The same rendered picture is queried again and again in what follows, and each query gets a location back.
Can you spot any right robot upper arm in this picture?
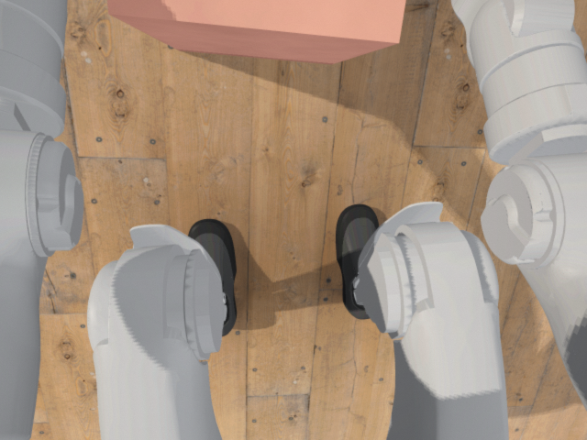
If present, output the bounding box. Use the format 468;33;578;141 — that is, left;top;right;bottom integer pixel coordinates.
481;152;587;411

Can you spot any carton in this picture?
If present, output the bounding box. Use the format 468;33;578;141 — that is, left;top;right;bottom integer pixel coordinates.
107;0;406;65

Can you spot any robot right forearm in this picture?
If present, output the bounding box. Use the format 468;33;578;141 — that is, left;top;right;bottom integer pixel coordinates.
451;0;587;166

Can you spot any left robot upper arm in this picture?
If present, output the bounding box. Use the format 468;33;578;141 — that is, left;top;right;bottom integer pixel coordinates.
0;128;83;440

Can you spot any robot right thigh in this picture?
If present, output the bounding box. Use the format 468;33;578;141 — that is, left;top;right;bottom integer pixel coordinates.
366;222;509;440

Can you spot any left robot shin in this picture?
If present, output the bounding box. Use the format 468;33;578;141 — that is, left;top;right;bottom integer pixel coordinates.
87;225;227;351

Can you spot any robot left forearm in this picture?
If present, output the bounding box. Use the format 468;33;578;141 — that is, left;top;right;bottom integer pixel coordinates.
0;0;68;139

